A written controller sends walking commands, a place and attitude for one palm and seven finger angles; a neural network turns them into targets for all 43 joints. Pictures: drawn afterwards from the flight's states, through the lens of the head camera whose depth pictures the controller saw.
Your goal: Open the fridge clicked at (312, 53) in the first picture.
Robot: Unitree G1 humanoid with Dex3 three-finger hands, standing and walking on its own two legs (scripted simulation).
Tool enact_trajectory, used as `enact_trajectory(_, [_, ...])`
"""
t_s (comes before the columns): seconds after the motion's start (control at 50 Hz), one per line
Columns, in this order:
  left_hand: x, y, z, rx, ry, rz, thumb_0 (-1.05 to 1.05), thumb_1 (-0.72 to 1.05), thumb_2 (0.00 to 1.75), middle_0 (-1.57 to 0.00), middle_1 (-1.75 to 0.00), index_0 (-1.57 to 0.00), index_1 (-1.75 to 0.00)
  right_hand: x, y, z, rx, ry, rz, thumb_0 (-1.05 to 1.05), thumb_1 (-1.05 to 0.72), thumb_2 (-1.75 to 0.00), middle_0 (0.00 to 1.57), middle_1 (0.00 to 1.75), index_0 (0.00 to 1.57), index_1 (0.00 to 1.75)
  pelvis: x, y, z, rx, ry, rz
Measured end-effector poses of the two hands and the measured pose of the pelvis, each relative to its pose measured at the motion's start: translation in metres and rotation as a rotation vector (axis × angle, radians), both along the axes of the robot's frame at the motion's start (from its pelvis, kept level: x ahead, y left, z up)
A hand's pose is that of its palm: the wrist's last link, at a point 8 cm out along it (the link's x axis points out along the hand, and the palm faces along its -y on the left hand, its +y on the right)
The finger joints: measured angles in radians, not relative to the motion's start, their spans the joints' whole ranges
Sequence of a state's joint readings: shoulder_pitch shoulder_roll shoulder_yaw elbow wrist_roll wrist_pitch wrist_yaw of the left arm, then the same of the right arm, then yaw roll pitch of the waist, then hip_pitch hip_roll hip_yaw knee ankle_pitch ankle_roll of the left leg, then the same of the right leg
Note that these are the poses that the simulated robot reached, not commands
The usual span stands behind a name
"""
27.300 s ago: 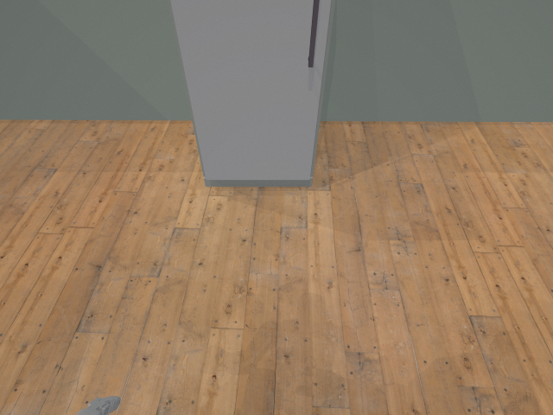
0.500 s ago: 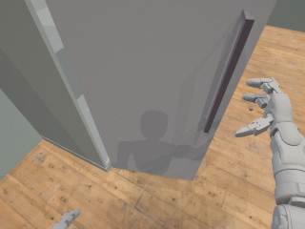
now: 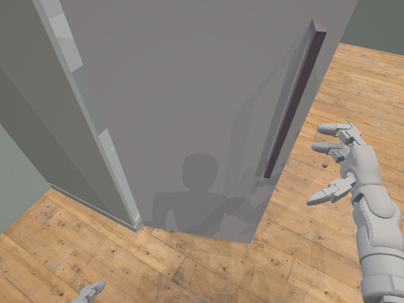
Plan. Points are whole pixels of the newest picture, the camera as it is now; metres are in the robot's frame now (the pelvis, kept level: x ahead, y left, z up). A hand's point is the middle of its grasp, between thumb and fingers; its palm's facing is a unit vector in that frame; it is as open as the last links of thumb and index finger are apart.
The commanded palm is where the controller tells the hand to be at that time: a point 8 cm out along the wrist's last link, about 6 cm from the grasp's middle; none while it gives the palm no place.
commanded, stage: slip the hand off the handle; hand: right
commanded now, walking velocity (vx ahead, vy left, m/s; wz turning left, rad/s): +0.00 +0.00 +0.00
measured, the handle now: (285, 117) +0.48 -0.14 +0.13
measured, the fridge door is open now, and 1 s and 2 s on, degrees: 73 73 73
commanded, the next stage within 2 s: draw the hand back to the body in 0.50 s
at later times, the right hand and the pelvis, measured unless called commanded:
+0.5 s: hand (328, 197) +0.29 -0.19 +0.11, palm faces +0.05 +0.99 -0.15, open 14.7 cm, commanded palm +0.27 -0.24 +0.12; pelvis +0.00 +0.03 +0.00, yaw -1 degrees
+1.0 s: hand (352, 198) +0.28 -0.21 +0.14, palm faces +0.28 +0.96 +0.02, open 14.7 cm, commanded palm +0.23 -0.25 +0.15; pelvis +0.01 +0.03 +0.01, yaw -1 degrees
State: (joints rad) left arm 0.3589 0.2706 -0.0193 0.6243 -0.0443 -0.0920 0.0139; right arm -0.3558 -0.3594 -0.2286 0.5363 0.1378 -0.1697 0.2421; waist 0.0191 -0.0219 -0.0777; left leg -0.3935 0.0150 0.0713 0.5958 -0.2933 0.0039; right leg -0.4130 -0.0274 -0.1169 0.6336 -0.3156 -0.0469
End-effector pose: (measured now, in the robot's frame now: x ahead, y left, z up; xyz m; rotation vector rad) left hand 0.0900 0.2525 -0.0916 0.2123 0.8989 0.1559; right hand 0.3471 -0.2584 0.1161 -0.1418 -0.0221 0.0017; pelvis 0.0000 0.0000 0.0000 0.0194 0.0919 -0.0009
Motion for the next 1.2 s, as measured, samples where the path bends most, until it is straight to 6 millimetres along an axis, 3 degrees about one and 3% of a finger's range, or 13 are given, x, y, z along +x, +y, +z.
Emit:
enact_trajectory(0.14, [0.028,-0.001,0.008,-0.006,-0.094,-0.050,0.02,0.91,0.90,-0.21,-0.30,-0.20,-0.30,-0.028,0.007,0.001,-0.021,-0.024,-0.057,-0.02,0.55,-0.20,0.25,1.15,0.26,1.15,-0.006,0.010,0.001,-0.005,-0.025,-0.007])
enact_trajectory(0.34, [0.062,0.005,0.019,-0.006,-0.196,-0.100,0.02,0.91,0.90,-0.21,-0.30,-0.20,-0.30,-0.050,0.005,0.006,-0.009,0.014,-0.065,-0.02,0.55,-0.20,0.25,1.15,0.26,1.15,-0.008,0.025,0.002,-0.010,-0.045,-0.025])
enact_trajectory(0.52, [0.072,0.013,0.022,-0.005,-0.235,-0.117,0.02,0.91,0.90,-0.20,-0.30,-0.20,-0.30,-0.079,0.015,0.001,-0.010,0.005,-0.059,-0.02,0.55,-0.20,0.25,1.15,0.26,1.15,-0.003,0.032,0.001,-0.016,-0.057,-0.027])
enact_trajectory(0.64, [0.072,0.013,0.017,0.002,-0.220,-0.126,0.02,0.91,0.90,-0.20,-0.30,-0.20,-0.30,-0.079,0.013,0.003,-0.021,-0.001,-0.082,-0.02,0.55,-0.20,0.25,1.15,0.26,1.15,-0.005,0.036,0.001,-0.015,-0.061,-0.036])
enact_trajectory(0.74, [0.072,0.010,0.016,-0.001,-0.215,-0.111,0.02,0.91,0.90,-0.20,-0.30,-0.20,-0.30,-0.075,-0.002,0.013,0.270,-0.081,-0.273,-0.02,0.55,-0.20,0.25,1.15,0.26,1.15,-0.001,0.036,0.004,-0.012,-0.059,-0.035])
enact_trajectory(0.84, [0.080,0.003,0.020,-0.033,-0.252,-0.119,0.02,0.91,0.90,-0.20,-0.30,-0.20,-0.30,-0.085,0.006,0.015,0.092,0.004,-0.277,-0.01,0.55,-0.20,0.25,1.15,0.25,1.15,0.007,0.031,0.005,-0.018,-0.064,-0.026])
enact_trajectory(0.92, [0.088,-0.002,0.022,-0.033,-0.268,-0.118,0.02,0.91,0.90,-0.20,-0.30,-0.20,-0.30,-0.095,0.011,0.015,0.135,0.022,-0.236,-0.02,0.55,-0.20,0.25,1.15,0.25,1.15,0.009,0.029,0.007,-0.018,-0.077,-0.024])
enact_trajectory(1.14, [0.111,-0.014,0.038,-0.031,-0.333,-0.165,0.02,0.91,0.90,-0.20,-0.30,-0.20,-0.30,-0.129,-0.007,0.034,0.114,-0.019,-0.297,-0.02,0.52,-0.22,0.25,1.13,0.25,1.13,0.010,0.029,0.010,-0.016,-0.115,-0.035])
enact_trajectory(1.2, [0.113,-0.016,0.040,-0.019,-0.330,-0.185,0.02,0.91,0.90,-0.21,-0.30,-0.20,-0.30,-0.138,-0.011,0.036,-0.016,-0.016,-0.346,-0.01,0.46,-0.24,0.25,1.10,0.25,1.10,0.008,0.029,0.011,-0.016,-0.128,-0.038])
